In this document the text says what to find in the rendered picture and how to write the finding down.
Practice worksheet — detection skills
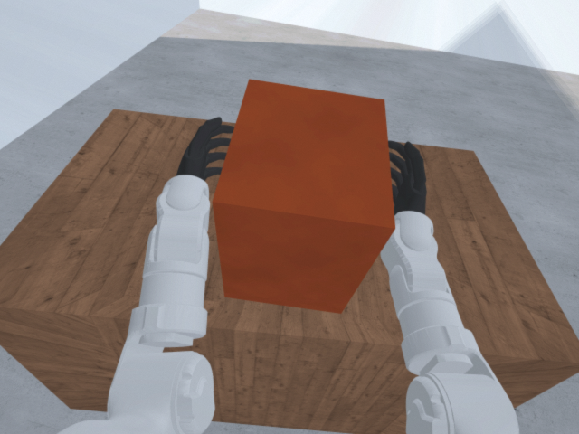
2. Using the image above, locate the right robot hand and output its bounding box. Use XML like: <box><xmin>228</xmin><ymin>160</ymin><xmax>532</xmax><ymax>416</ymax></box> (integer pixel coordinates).
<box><xmin>388</xmin><ymin>141</ymin><xmax>427</xmax><ymax>215</ymax></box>

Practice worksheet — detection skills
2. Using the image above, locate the carton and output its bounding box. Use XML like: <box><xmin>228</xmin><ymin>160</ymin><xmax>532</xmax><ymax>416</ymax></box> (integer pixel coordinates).
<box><xmin>213</xmin><ymin>79</ymin><xmax>395</xmax><ymax>314</ymax></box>

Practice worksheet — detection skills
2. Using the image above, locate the robot left forearm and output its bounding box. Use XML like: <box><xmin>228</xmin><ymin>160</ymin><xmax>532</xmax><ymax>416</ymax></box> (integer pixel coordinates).
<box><xmin>107</xmin><ymin>175</ymin><xmax>210</xmax><ymax>417</ymax></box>

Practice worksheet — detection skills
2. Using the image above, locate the robot left upper arm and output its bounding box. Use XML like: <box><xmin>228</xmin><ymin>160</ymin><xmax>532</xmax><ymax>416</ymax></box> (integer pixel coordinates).
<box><xmin>57</xmin><ymin>351</ymin><xmax>215</xmax><ymax>434</ymax></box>

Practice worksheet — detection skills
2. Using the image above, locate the left robot hand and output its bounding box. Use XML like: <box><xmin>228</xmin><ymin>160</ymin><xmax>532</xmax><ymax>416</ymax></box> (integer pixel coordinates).
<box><xmin>176</xmin><ymin>117</ymin><xmax>234</xmax><ymax>181</ymax></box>

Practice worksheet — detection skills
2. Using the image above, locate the robot right upper arm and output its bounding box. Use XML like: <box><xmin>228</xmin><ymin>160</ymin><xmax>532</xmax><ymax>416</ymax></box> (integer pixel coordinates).
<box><xmin>406</xmin><ymin>373</ymin><xmax>518</xmax><ymax>434</ymax></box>

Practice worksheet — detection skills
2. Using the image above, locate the robot right forearm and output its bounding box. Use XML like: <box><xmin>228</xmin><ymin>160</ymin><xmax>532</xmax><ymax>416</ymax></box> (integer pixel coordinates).
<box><xmin>381</xmin><ymin>211</ymin><xmax>519</xmax><ymax>434</ymax></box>

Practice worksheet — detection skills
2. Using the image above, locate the pedestal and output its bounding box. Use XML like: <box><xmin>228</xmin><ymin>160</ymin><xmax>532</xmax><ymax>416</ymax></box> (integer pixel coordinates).
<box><xmin>0</xmin><ymin>109</ymin><xmax>579</xmax><ymax>434</ymax></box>

